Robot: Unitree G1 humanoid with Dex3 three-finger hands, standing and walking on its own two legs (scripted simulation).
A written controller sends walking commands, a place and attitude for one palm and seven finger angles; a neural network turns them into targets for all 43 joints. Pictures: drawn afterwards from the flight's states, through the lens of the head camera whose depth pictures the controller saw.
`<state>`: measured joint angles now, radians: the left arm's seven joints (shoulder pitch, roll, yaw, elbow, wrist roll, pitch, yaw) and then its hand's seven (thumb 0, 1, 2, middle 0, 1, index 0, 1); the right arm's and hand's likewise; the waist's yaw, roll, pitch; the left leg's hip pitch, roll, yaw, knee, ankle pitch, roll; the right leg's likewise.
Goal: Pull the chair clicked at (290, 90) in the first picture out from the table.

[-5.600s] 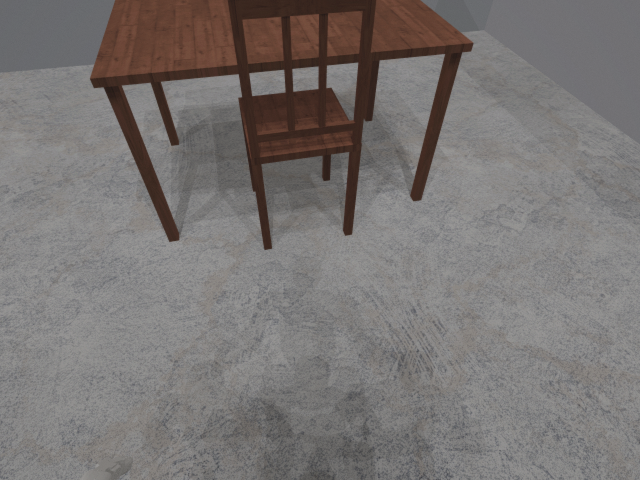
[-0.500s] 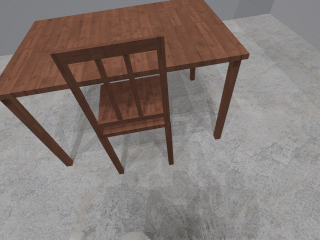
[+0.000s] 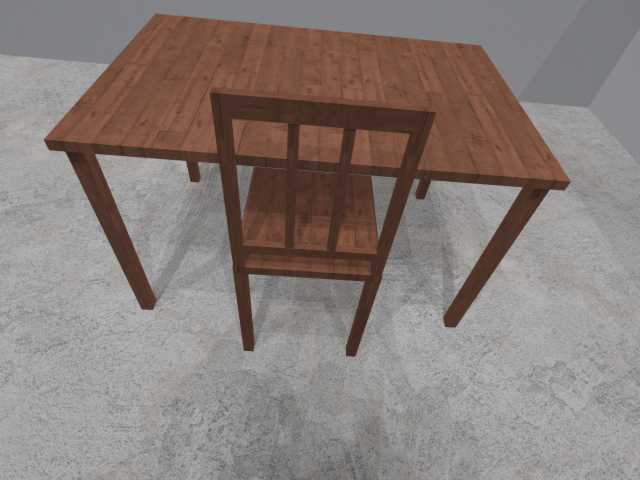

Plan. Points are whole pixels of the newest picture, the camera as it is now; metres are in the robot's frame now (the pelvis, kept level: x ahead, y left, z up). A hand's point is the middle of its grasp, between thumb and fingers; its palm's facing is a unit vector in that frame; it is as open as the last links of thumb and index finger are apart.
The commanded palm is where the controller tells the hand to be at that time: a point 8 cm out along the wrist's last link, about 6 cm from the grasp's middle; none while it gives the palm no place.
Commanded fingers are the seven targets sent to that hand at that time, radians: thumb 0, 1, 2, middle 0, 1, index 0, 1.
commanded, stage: take the last steps up to it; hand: left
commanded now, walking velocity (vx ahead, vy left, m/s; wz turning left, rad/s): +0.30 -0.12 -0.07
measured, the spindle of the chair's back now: (291, 192) +0.66 +0.10 -0.06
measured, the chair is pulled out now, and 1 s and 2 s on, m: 0.00 0.00 0.00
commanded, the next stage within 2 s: come to a stop and stand still in 0.50 s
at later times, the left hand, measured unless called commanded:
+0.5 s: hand (260, 437) +0.22 +0.10 -0.17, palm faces +0.00 -0.98 -0.21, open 7.3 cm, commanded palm none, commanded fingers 0.00 0.90 0.90 -0.20 -0.30 -0.20 -0.30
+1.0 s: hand (262, 440) +0.22 +0.09 -0.19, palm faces +0.00 -0.98 -0.21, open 7.3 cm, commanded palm none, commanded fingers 0.00 0.90 0.90 -0.20 -0.30 -0.20 -0.30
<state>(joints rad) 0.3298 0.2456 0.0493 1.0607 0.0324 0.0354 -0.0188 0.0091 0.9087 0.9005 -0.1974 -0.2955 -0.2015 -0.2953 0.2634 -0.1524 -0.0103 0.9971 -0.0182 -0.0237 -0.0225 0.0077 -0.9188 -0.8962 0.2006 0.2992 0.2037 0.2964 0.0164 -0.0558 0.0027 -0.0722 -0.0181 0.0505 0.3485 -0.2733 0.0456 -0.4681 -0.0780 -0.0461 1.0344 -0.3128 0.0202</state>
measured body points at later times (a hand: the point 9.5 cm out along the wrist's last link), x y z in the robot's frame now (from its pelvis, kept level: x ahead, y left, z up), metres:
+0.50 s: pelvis +0.14 -0.08 -0.01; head +0.17 -0.09 +0.44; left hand +0.22 +0.15 -0.15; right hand +0.11 -0.31 -0.17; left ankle +0.08 +0.05 -0.66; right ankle +0.17 -0.16 -0.75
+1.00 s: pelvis +0.21 -0.08 -0.01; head +0.25 -0.09 +0.44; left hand +0.22 +0.15 -0.17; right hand +0.29 -0.30 -0.17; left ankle +0.25 +0.02 -0.75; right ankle +0.17 -0.17 -0.74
